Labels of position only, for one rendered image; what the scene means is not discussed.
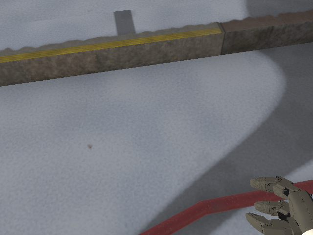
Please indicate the right robot hand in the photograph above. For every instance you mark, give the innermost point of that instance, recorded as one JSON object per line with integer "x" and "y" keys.
{"x": 295, "y": 216}

